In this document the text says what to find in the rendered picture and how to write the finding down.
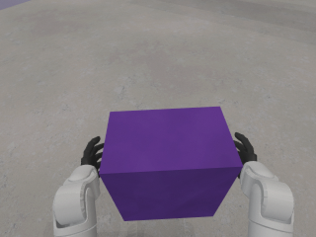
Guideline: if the left robot forearm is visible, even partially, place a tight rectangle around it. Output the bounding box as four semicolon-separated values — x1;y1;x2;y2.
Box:
52;164;101;237

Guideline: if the robot right hand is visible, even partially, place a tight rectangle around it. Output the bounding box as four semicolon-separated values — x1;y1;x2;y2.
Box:
233;132;258;179

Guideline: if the carton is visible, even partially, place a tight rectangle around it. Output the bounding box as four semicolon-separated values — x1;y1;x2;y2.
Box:
99;106;244;221

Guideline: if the robot left hand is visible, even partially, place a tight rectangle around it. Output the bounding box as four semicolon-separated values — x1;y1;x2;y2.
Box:
80;136;105;178

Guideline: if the right robot forearm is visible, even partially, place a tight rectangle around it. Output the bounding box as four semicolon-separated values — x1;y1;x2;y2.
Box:
239;161;295;237

